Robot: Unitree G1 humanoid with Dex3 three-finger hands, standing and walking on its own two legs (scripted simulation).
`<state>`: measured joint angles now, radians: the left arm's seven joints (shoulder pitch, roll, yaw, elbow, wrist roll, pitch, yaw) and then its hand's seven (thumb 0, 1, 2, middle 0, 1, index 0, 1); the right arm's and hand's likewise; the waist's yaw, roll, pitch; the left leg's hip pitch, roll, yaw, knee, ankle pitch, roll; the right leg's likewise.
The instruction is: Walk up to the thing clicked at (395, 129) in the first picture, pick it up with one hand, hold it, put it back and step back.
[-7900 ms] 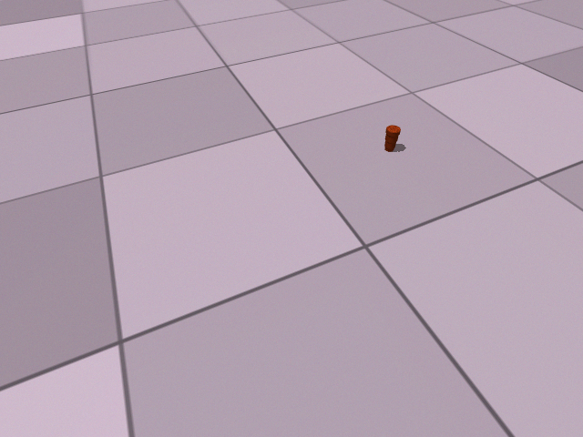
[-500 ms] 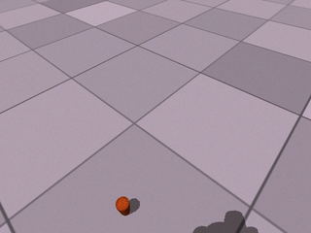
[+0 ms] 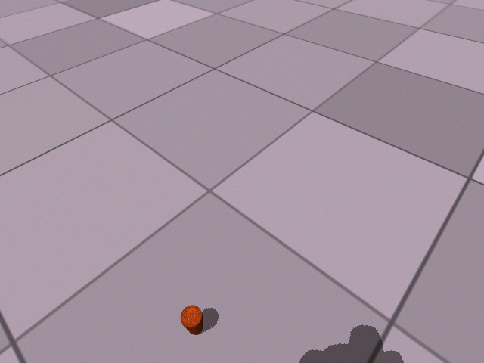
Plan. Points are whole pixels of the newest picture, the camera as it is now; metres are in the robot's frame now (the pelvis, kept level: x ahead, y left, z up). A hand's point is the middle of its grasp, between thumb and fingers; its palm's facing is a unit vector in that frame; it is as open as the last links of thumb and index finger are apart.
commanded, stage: stand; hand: left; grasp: from the side
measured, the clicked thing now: (193, 322) +0.43 +0.24 -0.71
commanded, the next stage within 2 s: go down in 0.24 s
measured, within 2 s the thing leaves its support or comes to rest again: neither
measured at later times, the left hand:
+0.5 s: hand out of the picture +0.13 +0.25 -0.16, palm faces +0.06 -0.94 -0.33, open 9.0 cm
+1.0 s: hand out of the picture +0.14 +0.29 -0.21, palm faces +0.11 -0.94 -0.31, open 17.2 cm
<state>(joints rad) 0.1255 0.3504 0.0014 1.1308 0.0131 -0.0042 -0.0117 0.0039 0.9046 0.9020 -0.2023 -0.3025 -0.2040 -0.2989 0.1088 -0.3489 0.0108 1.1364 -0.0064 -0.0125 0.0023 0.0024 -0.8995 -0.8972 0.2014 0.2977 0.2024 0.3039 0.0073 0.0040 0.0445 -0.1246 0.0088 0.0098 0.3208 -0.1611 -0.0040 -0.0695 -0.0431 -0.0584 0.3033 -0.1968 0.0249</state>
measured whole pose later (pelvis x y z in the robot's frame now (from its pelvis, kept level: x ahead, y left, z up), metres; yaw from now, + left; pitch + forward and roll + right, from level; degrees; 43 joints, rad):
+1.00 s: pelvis -0.02 +0.00 -0.09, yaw -1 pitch +17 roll -2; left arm 0.17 0.38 0.34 0.63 0.01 0.06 -0.16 0.00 -0.50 0.03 -0.09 -0.06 -0.10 -0.05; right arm 0.21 -0.25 -0.03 0.59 0.01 -0.10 -0.04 0.01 -0.92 -0.90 0.20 0.30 0.20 0.30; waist -0.02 0.00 -0.09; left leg -0.93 0.05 -0.01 1.13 -0.49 -0.01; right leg -0.87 -0.02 -0.05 1.10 -0.52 0.01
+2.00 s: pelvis -0.09 +0.00 -0.33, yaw -6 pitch +33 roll -6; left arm -0.47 0.82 0.83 1.07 -0.14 -0.37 -0.56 -0.01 -0.47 0.05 -0.06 -0.08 -0.06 -0.07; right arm 0.13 -0.33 0.06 0.69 -0.05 -0.15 -0.05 0.01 -0.90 -0.90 0.20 0.30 0.20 0.30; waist -0.05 -0.03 -0.13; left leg -1.94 0.06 -0.11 2.02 -0.66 -0.02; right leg -1.85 -0.01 -0.09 1.98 -0.70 0.00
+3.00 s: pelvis -0.10 +0.01 -0.41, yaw -9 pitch +30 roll -9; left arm -0.63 1.03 0.95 1.14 -0.16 -0.37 -0.64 -0.02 -0.56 0.10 -0.05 -0.10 -0.05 -0.11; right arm 0.11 -0.37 0.14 0.69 -0.07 -0.14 -0.03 0.00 -0.92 -0.91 0.20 0.30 0.20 0.30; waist -0.08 -0.06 -0.04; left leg -2.18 0.05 -0.16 2.30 -0.66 0.00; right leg -2.06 0.00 -0.11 2.23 -0.70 0.01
